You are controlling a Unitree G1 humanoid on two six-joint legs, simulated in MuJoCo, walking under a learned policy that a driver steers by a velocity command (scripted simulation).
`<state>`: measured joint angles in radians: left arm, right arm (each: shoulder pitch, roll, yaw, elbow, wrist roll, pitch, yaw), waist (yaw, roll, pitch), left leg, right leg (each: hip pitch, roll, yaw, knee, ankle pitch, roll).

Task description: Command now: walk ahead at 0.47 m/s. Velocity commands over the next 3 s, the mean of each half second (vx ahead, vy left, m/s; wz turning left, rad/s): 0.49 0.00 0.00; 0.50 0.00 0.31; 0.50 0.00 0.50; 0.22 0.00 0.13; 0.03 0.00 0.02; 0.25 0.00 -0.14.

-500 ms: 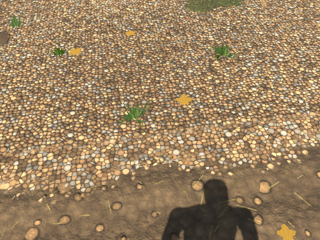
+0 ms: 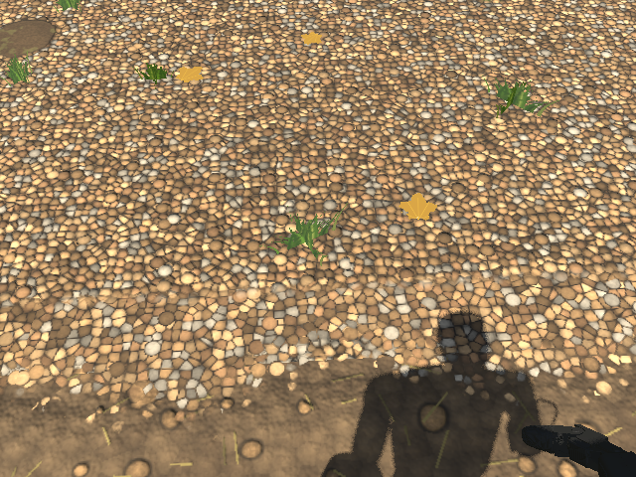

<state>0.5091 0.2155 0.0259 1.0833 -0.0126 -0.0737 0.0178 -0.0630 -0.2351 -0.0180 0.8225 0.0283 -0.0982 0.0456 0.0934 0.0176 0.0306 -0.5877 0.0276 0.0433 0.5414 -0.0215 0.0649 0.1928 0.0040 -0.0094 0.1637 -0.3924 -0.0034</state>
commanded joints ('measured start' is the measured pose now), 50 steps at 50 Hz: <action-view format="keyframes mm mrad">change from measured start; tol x32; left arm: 1 -40 180 37 -51 12 13 4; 25 -597 97 24 -325 -8 -37 -51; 31 -52 330 106 -195 14 -38 -42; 50 -187 193 78 -164 11 -22 9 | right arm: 1 241 -180 -72 15 5 -7 -7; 31 590 6 0 118 -20 15 -43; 50 72 -45 -46 -69 -8 47 -4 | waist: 1 -221 -144 -109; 3 -209 208 -409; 25 -168 27 63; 31 -12 -329 -439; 50 -25 -43 75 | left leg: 1 398 -71 40 5 -39 64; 4 1002 354 -856 -274 -461 281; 11 325 173 -234 -423 -86 175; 29 587 157 -88 18 460 68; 32 -114 -46 -202 769 -550 -6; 50 -150 87 -32 149 52 -14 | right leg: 1 -138 -207 25 346 1035 -99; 4 -836 44 159 1194 -146 -30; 26 -850 -83 15 341 373 -46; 29 -388 -23 -24 313 343 -113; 32 193 -412 667 162 79 -272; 38 -329 -263 116 -8 367 -173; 50 -157 -285 -172 -18 527 -150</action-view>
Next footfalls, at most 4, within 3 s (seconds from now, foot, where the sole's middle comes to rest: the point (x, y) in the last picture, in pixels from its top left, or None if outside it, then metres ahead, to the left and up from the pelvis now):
0.04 left None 0.21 0.11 -0.76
0.58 right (422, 448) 0.52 -0.12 -0.76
1.14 left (301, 326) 0.79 0.16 -0.76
1.64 right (332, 211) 1.15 0.11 -0.76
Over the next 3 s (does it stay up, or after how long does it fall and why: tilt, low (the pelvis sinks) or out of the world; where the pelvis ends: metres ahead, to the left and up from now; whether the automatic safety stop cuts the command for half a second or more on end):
stays up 1.15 0.22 0.02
